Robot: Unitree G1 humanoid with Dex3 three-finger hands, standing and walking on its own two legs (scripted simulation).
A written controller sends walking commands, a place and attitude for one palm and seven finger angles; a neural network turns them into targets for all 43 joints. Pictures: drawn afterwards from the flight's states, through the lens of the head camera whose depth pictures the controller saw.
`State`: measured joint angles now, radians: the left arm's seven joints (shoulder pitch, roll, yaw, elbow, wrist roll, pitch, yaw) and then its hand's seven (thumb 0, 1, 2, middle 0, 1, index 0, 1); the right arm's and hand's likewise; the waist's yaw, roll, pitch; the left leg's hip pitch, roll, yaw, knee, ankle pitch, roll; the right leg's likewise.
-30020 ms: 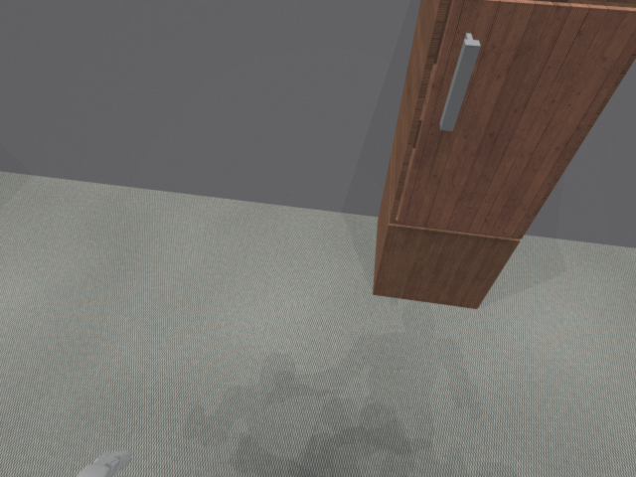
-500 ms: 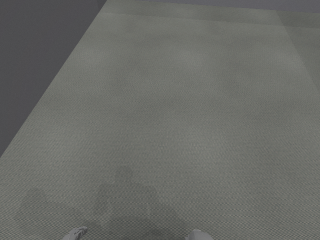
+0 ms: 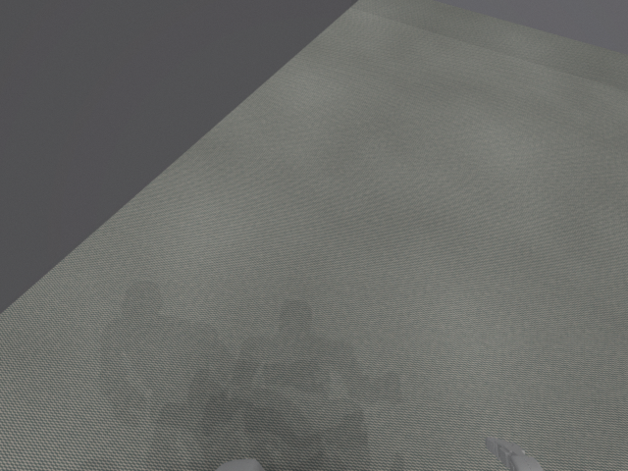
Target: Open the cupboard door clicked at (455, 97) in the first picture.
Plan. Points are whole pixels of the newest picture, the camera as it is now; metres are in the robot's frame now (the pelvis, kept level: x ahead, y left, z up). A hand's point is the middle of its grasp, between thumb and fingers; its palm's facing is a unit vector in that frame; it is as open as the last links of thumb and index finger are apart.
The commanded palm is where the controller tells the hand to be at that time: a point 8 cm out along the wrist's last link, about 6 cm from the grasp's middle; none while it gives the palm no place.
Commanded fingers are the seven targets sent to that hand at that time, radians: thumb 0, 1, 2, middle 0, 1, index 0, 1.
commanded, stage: turn to face it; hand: left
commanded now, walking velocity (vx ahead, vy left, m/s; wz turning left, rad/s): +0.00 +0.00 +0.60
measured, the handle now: out of the picture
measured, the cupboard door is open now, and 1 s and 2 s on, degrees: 44 44 44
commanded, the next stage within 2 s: none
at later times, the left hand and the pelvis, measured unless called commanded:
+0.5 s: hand out of the picture +0.09 +0.18 -0.14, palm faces +0.23 -0.93 -0.28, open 7.4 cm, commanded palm none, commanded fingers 0.00 0.90 0.90 -0.20 -0.30 -0.20 -0.30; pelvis +0.03 -0.04 +0.01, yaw +16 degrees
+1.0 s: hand out of the picture -0.04 +0.22 -0.17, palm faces +0.56 -0.79 -0.24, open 7.4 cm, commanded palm none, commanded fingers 0.00 0.90 0.90 -0.20 -0.30 -0.20 -0.30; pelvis +0.03 +0.01 +0.01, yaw +34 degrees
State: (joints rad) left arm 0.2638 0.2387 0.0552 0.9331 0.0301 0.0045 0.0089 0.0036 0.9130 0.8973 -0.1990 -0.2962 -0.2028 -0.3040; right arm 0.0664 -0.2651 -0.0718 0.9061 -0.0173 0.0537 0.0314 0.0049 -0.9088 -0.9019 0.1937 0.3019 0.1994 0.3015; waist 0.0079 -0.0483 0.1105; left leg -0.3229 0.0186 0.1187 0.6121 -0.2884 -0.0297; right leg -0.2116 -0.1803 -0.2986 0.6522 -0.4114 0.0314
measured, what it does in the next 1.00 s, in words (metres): steps on the spot, turning left: right foot, then left foot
